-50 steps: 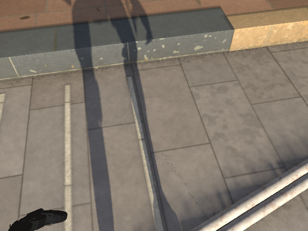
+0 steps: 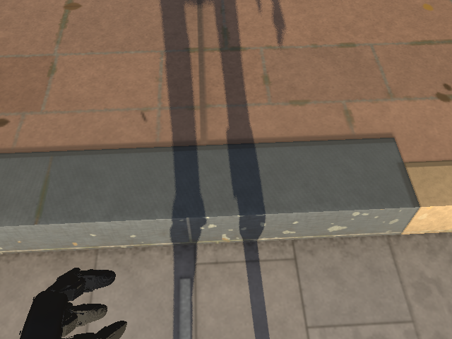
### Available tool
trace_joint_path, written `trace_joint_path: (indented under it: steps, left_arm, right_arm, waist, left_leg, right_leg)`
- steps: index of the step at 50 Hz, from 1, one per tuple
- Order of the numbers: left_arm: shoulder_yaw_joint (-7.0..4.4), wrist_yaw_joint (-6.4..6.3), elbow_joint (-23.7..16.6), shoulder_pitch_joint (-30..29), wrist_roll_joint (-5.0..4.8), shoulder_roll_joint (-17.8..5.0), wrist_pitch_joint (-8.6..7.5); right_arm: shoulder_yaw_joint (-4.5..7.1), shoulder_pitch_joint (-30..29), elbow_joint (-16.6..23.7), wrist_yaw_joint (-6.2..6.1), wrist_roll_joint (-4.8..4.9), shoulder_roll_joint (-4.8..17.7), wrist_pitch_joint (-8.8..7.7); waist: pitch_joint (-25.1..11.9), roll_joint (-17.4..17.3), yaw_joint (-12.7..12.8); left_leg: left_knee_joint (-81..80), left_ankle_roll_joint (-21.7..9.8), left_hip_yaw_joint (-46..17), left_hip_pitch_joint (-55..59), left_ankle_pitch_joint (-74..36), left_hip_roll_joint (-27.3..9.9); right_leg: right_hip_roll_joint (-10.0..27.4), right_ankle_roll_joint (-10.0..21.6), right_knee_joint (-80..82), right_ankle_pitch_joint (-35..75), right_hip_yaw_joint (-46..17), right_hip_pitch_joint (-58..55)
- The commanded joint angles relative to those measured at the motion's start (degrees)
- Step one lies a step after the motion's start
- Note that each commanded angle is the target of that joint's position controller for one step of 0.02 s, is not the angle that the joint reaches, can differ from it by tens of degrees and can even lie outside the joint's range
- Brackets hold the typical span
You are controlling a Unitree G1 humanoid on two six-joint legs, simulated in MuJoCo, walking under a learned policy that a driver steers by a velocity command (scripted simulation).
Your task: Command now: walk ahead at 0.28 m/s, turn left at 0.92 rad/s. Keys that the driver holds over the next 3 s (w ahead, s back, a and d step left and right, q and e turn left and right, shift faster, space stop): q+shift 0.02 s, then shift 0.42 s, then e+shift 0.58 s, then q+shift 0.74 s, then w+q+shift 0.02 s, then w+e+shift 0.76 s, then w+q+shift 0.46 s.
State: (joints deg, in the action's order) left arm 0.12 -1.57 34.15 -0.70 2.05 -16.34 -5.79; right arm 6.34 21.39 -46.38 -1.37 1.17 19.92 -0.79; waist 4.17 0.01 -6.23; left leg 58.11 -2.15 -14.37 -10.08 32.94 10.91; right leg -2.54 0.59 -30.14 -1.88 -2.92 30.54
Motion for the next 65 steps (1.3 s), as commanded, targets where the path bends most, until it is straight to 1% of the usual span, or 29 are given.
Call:
trace_joint_path:
  steps: [1,2,5,9,14,17,19,20,21,22,23,24,26,28,30,32,37,41,42,43,44,45,47,48,51,58,61,63,65]
  left_arm:
    - [-2.46,-0.53,-2.6,10.6,-0.54,-4.2,1.56]
    - [-1.42,-0.43,-1.5,10.2,-0.29,-1.5,2.16]
    - [-2.28,-0.06,3.0,14.6,-0.65,-4.7,1.83]
    - [-2.98,0.9,4.5,15.3,-0.48,-6.4,1.34]
    - [-3.37,1.38,5.7,15.0,-0.66,-7.6,3.31]
    - [-3.66,1.63,7.4,17.7,-0.71,-8.6,4.76]
    - [-3.53,1.49,8.2,18.0,-1.23,-8.5,5.73]
    - [-3.36,1.43,9.1,20.1,-1.03,-7.8,5.95]
    - [-2.66,1.81,8.7,21.9,-0.78,-4.9,5.71]
    - [-1.5,1.72,7.5,23.7,-1.67,-0.9,5.58]
    - [-2.45,0.3,8.8,19.9,-1.21,-5.0,4.94]
    - [-2.52,-0.08,8.4,18.1,-1.49,-5.1,4.69]
    - [-3.56,-1.13,8.4,15.0,-1.54,-7.8,5.02]
    - [-3.96,-0.79,7.7,15.6,-2.81,-7.4,5.47]
    - [-4.12,0.08,6.5,15.5,-3.28,-5.3,6.03]
    - [-4.97,0.72,5.1,14.4,-3.34,-5.5,7.03]
    - [-4.53,2.42,3.3,13.0,-3.39,-3.6,8.26]
    - [-5.78,3.47,2.8,15.6,-3.74,-5.3,8.39]
    - [-7.15,2.57,3.2,18.2,-3.15,-8.4,8.2]
    - [-9.73,1.14,1.9,20.5,-2.47,-18.8,7.75]
    - [-9.15,1.56,0.7,22.1,0.21,-18.4,6.4]
    - [-8.81,1.95,0.0,20.0,0.24,-16.9,5.17]
    - [-8.19,0.75,-0.9,13.8,-2.88,-13.8,5.02]
    - [-7.72,0.01,-1.7,11.0,-3.67,-12.6,5.66]
    - [-7.54,-1.19,-3.3,10.5,-3.14,-12.0,6.87]
    - [-3.36,-0.81,-1.7,8.1,0.02,-3.9,6.79]
    - [-3.97,0.09,0.4,7.8,0.68,-7.3,6.23]
    - [-4.94,-0.17,1.2,8.1,0.09,-10.2,6.64]
    - [-5.18,-0.77,1.7,8.3,-0.61,-10.2,7.17]
  right_arm:
    - [-0.01,6.7,3.5,0.33,-2.33,5.3,1.34]
    - [0.27,1.8,4.1,1.46,-2.85,5.5,1.78]
    - [-0.91,-0.9,5.4,3.96,-2.8,1.9,3.67]
    - [-1.87,-3.9,6.4,3.89,-3.17,1.6,4.05]
    - [-3.75,-10.8,8.0,3.68,-2.56,0.9,4.91]
    - [-4.38,-12.9,8.0,3.09,-2.32,1.1,4.51]
    - [-4.87,-11.1,6.9,2.62,-2.43,0.3,3.62]
    - [-5.03,-11.2,6.6,2.32,-2.53,0.7,3.06]
    - [-4.92,-11.2,7.0,1.82,-3.29,2.8,2.48]
    - [-4.06,-15.8,8.1,1.47,-2.9,7.2,2.5]
    - [-4.47,-19.7,8.4,0.55,-2.31,2.3,2.15]
    - [-5.36,-21.0,8.1,0.26,-2.42,-0.6,1.59]
    - [-3.81,-19.1,6.9,-0.47,-1.89,2.9,0.98]
    - [-2.69,-15.4,5.8,-1.32,-1.62,4.9,1.24]
    - [-2.1,-14.8,6.2,-2.07,-1.61,4.5,1.27]
    - [-2.11,-15.8,6.9,-2.6,-1.88,3.2,0.68]
    - [-0.66,-21.0,7.7,-1.96,-1.53,4.9,1.16]
    - [0.0,-18.5,6.6,-1.59,-0.12,5.1,1.93]
    - [-0.2,-15.2,5.4,-1.14,-0.43,3.5,1.74]
    - [-1.25,-17.1,8.7,-0.82,-3.26,0.3,1.34]
    - [-1.68,-24.5,11.3,-0.91,-3.44,0.6,0.48]
    - [-1.28,-25.4,11.4,-0.84,-2.01,2.3,-0.02]
    - [-0.99,-23.5,9.9,-1.55,-1.7,2.9,-0.38]
    - [-0.65,-22.6,9.7,-1.81,-1.96,3.7,-0.3]
    - [-0.91,-20.5,9.1,-1.18,-1.62,2.2,-0.43]
    - [-2.18,-16.6,6.1,-0.47,-1.3,0.1,0.72]
    - [-1.77,-18.8,7.3,-0.04,-0.64,3.0,0.25]
    - [-1.24,-19.4,8.6,0.19,0.18,5.3,-0.15]
    - [-1.29,-18.3,9.1,0.65,0.46,4.9,-0.43]
  waist:
    - [-22.6,6.7,5.0]
    - [-16.4,3.7,5.4]
    - [-10.8,7.8,4.7]
    - [-11.9,6.3,3.8]
    - [-9.2,8.5,5.2]
    - [-8.0,9.5,7.2]
    - [-7.1,7.9,6.0]
    - [-6.2,5.8,6.2]
    - [-7.6,-1.4,7.2]
    - [-5.7,-12.1,10.0]
    - [-6.9,-8.9,8.7]
    - [-6.1,-9.0,9.3]
    - [-2.1,-8.5,6.8]
    - [-0.6,-8.3,6.2]
    - [-2.3,-9.4,5.4]
    - [-3.6,-6.5,5.6]
    - [-6.8,-5.1,6.6]
    - [-9.4,-4.4,7.9]
    - [-9.4,1.8,8.5]
    - [-8.9,21.0,7.9]
    - [-16.5,17.8,12.0]
    - [-15.8,9.3,11.5]
    - [-11.7,2.1,8.0]
    - [-11.2,2.6,6.6]
    - [-11.7,4.0,6.0]
    - [-9.9,7.1,6.9]
    - [-4.4,8.1,9.0]
    - [-2.9,7.4,9.9]
    - [-4.1,5.6,9.8]
  left_leg:
    - [21.3,2.7,8.3,-22.8,-5.5,-6.6]
    - [17.6,3.6,9.1,-21.9,-8.2,-7.6]
    - [12.2,4.2,9.4,-17.7,-8.4,-7.8]
    - [6.3,3.0,9.5,-16.6,-10.2,-7.5]
    - [-8.8,2.1,12.8,-8.8,-14.4,-8.8]
    - [-17.6,1.6,14.4,-5.1,-12.0,-8.2]
    - [-29.9,0.3,15.3,1.5,-16.0,-7.8]
    - [-37.3,-0.5,12.9,5.0,-19.5,-9.1]
    - [-43.0,-1.9,2.5,8.6,-20.0,-18.1]
    - [-44.9,-7.0,-9.0,1.7,-26.7,-28.1]
    - [-41.9,-9.9,-2.6,-5.8,-18.2,-25.0]
    - [-41.3,-6.7,1.9,-6.4,-12.2,-20.8]
    - [-40.6,-3.5,4.2,-4.9,-9.0,-18.2]
    - [-40.0,-5.6,3.2,-4.1,-16.7,-21.7]
    - [-39.3,-10.1,0.4,-1.0,-29.4,-28.4]
    - [-38.9,-13.6,-0.8,2.5,-43.2,-33.3]
    - [-35.6,-9.1,12.8,2.2,-47.9,-28.0]
    - [-25.9,-3.8,19.4,1.6,-42.2,-27.3]
    - [-16.2,0.1,22.9,-4.2,-33.1,-23.6]
    - [2.9,7.0,25.7,-25.2,-2.7,-14.3]
    - [13.8,7.3,12.4,-31.9,8.3,-8.7]
    - [16.6,5.9,8.8,-33.9,4.9,-10.2]
    - [11.5,4.9,7.5,-34.6,-5.4,-12.2]
    - [8.6,5.1,7.1,-31.8,-8.8,-12.4]
    - [3.5,6.3,7.3,-27.9,-14.8,-9.4]
    - [-9.0,7.9,10.7,-14.8,-19.9,-15.1]
    - [-13.4,6.6,12.8,-13.3,-16.6,-14.9]
    - [-12.8,5.9,13.2,-17.8,-11.4,-14.6]
    - [-11.3,5.8,12.9,-20.9,-8.3,-14.9]
  right_leg:
    - [25.6,11.8,5.7,18.5,-25.2,-38.1]
    - [20.4,9.7,7.9,16.9,-17.1,-30.9]
    - [16.5,9.5,9.5,31.3,-8.3,-22.3]
    - [18.6,11.8,10.7,32.5,-5.4,-19.8]
    - [16.3,10.6,14.2,11.6,-0.6,-12.9]
    - [16.3,10.4,13.2,1.7,-1.5,-14.0]
    - [15.5,8.6,9.6,-0.2,-0.9,-12.4]
    - [14.7,6.0,8.2,-1.3,-0.5,-10.7]
    - [11.8,2.8,2.6,-6.3,2.3,-8.6]
    - [3.8,-0.5,0.9,-19.6,7.9,-7.3]
    - [7.3,-1.5,-0.9,-18.7,2.7,-16.1]
    - [6.1,-1.6,3.3,-13.9,3.6,-17.0]
    - [4.5,-1.3,2.2,-10.4,4.6,-12.1]
    - [3.6,0.3,-3.8,-12.6,5.0,-7.9]
    - [4.3,0.4,-15.3,-22.5,4.2,-2.6]
    - [7.2,-1.4,-27.9,-30.3,1.1,3.7]
    - [7.8,-3.6,-19.7,-22.4,5.4,-3.1]
    - [3.2,0.1,-3.9,-11.4,10.0,-13.6]
    - [3.4,3.1,2.3,-0.8,4.8,-20.6]
    - [18.9,12.4,5.5,28.3,-20.9,-32.1]
    - [24.6,21.8,9.2,28.1,-33.2,-34.2]
    - [23.0,20.3,9.6,22.8,-29.1,-35.3]
    - [17.7,14.2,8.9,14.5,-22.3,-31.7]
    - [15.8,12.4,9.3,12.1,-20.3,-28.6]
    - [12.5,11.2,9.6,10.3,-19.0,-26.1]
    - [11.4,10.3,11.9,0.5,-10.1,-17.8]
    - [12.7,11.6,13.9,-6.7,-10.4,-16.1]
    - [15.2,13.4,12.8,-2.7,-12.2,-20.5]
    - [18.1,14.7,10.8,7.6,-13.4,-26.1]
